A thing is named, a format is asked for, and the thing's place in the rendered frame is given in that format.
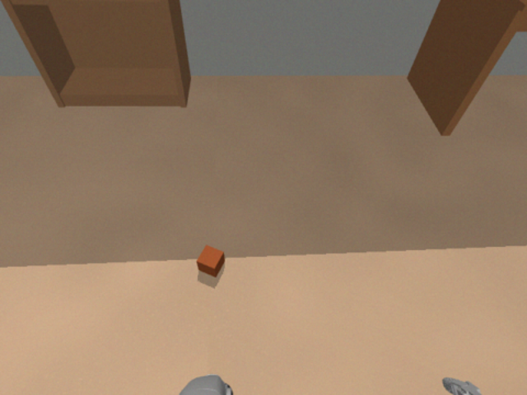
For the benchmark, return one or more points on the cube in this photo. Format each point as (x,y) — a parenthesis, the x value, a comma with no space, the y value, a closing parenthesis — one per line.
(210,261)

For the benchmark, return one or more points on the right robot hand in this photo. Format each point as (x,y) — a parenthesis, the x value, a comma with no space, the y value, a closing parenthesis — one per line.
(457,387)

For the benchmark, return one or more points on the bookshelf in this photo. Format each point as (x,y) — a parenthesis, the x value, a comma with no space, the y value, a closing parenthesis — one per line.
(106,52)

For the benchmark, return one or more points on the desk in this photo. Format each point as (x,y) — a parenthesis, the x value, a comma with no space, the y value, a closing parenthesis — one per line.
(461,47)

